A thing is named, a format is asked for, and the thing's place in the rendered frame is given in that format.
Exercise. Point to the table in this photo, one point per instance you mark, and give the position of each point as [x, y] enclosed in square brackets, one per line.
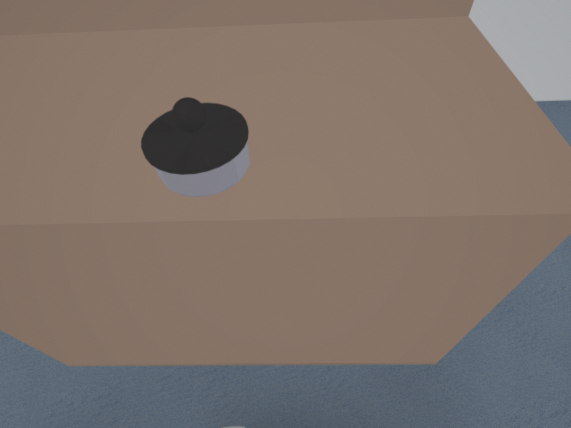
[402, 182]

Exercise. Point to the knob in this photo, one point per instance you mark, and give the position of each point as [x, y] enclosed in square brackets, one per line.
[189, 114]

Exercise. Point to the pot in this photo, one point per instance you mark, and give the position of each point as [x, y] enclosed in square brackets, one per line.
[210, 182]

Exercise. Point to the lid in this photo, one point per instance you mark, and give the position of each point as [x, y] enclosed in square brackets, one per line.
[171, 149]

